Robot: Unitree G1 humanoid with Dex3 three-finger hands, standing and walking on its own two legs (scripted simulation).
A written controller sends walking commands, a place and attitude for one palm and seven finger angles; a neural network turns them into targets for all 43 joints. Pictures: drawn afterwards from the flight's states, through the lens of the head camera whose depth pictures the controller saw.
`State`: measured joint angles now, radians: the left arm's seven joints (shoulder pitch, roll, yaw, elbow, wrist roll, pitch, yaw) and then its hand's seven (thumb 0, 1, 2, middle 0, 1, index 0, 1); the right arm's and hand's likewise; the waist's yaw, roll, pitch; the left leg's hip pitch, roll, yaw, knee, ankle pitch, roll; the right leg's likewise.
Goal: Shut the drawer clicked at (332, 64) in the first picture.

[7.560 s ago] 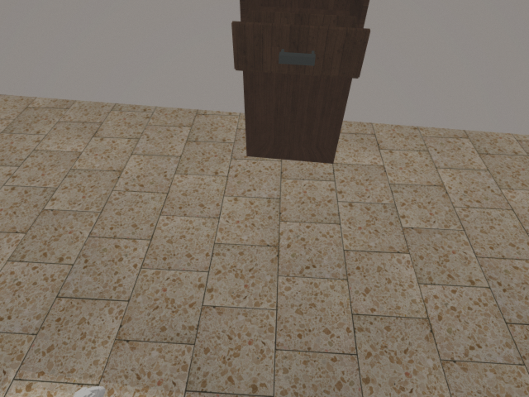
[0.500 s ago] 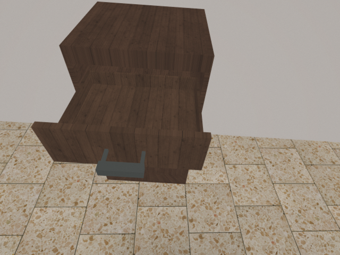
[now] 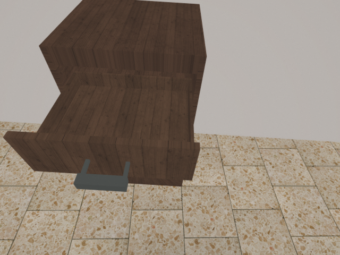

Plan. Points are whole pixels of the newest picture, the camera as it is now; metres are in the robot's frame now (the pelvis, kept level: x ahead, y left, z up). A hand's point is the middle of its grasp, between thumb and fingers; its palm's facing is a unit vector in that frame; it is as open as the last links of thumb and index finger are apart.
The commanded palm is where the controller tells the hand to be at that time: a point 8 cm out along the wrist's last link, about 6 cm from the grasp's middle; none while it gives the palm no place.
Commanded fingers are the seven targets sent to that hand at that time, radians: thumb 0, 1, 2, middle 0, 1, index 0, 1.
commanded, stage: come to a stop and stand still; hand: left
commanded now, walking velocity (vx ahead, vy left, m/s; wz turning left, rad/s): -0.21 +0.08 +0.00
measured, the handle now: (104, 173) +0.30 +0.19 +0.00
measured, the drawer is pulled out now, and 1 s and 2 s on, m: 0.30 0.30 0.30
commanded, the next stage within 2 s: look again from close up in 1.48 s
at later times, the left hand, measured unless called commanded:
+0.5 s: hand out of the picture +0.04 +0.23 -0.16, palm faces +0.01 -0.96 -0.28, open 7.4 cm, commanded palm none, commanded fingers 0.00 0.90 0.90 -0.20 -0.30 -0.20 -0.30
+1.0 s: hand out of the picture -0.04 +0.17 -0.16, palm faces -0.01 -0.97 -0.23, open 7.4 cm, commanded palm none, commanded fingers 0.00 0.90 0.90 -0.20 -0.30 -0.20 -0.30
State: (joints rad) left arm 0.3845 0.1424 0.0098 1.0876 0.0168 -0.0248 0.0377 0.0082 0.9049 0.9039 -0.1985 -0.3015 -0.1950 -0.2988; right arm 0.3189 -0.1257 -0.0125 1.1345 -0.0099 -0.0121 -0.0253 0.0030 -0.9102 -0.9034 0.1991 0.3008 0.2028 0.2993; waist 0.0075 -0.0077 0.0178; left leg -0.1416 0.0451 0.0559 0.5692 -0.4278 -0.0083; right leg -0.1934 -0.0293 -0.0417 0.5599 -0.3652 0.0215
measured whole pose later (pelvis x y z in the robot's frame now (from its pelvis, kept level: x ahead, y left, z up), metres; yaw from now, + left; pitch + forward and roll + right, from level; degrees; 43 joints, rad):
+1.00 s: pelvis -0.04 -0.01 +0.01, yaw -1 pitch -1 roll +1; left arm 0.28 0.16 -0.02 1.07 0.01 0.00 0.03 0.01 0.90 0.90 -0.20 -0.30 -0.20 -0.30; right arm 0.30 -0.19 0.02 1.07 -0.01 0.00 -0.01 0.00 -0.91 -0.90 0.20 0.30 0.20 0.30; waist 0.00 0.03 0.06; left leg -0.13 0.02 0.09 0.45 -0.30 -0.01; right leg -0.22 -0.05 -0.02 0.52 -0.28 0.02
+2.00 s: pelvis -0.05 -0.03 +0.01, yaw +0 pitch -1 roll +1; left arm 0.29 0.13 -0.01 1.12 0.01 -0.02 0.03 0.01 0.91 0.90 -0.20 -0.30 -0.20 -0.30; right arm 0.31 -0.12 0.02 1.13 -0.01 -0.01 -0.02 0.00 -0.91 -0.90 0.20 0.30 0.20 0.30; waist 0.01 0.00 0.05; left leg -0.12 0.05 0.06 0.41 -0.26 -0.03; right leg -0.19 -0.02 -0.05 0.46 -0.24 -0.01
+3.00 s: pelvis +0.02 -0.02 +0.01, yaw +0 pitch +2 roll +1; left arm 0.24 0.16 0.02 1.05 0.01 -0.01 0.05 0.01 0.91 0.90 -0.20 -0.30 -0.20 -0.30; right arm 0.25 -0.16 -0.02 1.07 -0.01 -0.01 -0.05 0.01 -0.93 -0.90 0.20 0.30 0.20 0.30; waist 0.01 0.00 0.06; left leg -0.09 0.03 0.08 0.42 -0.33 -0.02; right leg -0.19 -0.05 -0.07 0.53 -0.34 0.00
